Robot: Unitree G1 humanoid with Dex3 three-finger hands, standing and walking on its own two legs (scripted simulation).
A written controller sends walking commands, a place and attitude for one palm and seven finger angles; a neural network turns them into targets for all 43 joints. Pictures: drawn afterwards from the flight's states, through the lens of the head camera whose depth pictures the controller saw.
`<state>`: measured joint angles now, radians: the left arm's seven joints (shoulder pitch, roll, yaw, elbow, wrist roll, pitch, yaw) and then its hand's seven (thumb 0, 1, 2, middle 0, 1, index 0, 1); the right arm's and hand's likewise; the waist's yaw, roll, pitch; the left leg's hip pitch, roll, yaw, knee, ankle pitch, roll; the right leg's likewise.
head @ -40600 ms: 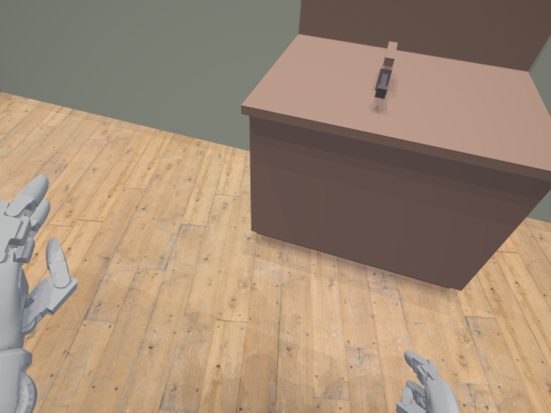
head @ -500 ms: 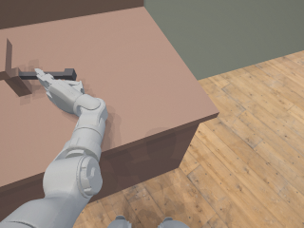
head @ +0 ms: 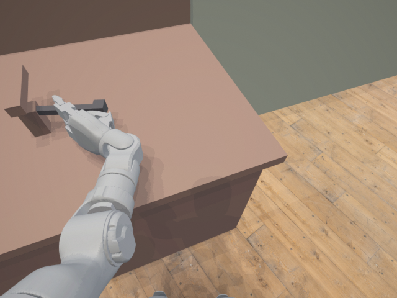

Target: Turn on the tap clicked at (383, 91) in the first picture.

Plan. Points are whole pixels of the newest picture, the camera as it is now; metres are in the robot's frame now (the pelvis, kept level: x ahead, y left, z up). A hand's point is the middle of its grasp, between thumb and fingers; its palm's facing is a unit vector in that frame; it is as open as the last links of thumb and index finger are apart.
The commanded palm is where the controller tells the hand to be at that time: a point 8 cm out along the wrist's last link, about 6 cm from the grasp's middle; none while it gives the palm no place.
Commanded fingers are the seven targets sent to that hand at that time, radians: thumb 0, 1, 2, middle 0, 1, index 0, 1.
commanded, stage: lift the hand up off the lever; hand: left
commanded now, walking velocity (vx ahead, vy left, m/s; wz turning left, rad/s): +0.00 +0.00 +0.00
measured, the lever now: (100, 108) +0.52 +0.19 +0.08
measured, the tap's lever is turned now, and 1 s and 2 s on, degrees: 73 73 73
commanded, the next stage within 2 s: draw the hand back beside the body in 1.94 s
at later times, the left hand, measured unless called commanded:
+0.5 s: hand (110, 112) +0.48 +0.15 +0.11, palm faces +0.79 -0.60 -0.11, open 7.8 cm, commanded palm +0.42 +0.17 +0.11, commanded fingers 0.00 0.90 0.90 -0.15 -0.15 -0.15 -0.15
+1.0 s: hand (104, 108) +0.47 +0.16 +0.12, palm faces +0.80 -0.58 -0.12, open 7.8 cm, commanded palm +0.42 +0.17 +0.13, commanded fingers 0.00 0.90 0.90 -0.15 -0.15 -0.15 -0.15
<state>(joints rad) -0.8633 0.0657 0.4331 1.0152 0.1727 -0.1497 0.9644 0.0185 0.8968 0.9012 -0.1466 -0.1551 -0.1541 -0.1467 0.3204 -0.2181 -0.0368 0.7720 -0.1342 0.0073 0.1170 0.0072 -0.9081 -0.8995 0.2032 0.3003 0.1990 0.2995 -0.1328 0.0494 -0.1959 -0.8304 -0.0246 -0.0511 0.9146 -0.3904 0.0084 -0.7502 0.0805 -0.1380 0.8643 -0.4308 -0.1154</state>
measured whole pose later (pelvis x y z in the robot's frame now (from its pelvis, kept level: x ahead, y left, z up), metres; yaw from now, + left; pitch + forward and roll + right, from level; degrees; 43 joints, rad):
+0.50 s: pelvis +0.00 +0.00 +0.01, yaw +0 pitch +16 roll -1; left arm -0.85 0.02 0.41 0.93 0.16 -0.08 0.97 0.02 0.90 0.90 -0.15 -0.15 -0.15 -0.15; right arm 0.30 -0.21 -0.04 0.77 -0.13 0.01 0.11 0.01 -0.91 -0.90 0.20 0.30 0.20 0.30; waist -0.12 0.05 -0.19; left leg -0.78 -0.03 -0.05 0.88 -0.38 0.01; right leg -0.70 0.08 -0.13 0.83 -0.42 -0.11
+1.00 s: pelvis +0.00 -0.01 +0.01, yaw +1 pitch +14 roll +0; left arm -0.82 0.05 0.41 0.87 0.13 0.01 0.95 0.02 0.90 0.90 -0.15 -0.16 -0.16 -0.15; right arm 0.28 -0.23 -0.04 0.76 -0.11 0.01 0.08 0.01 -0.91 -0.90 0.20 0.30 0.20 0.30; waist -0.11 0.05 -0.17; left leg -0.71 -0.03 -0.05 0.81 -0.35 -0.01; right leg -0.63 0.08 -0.13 0.78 -0.40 -0.13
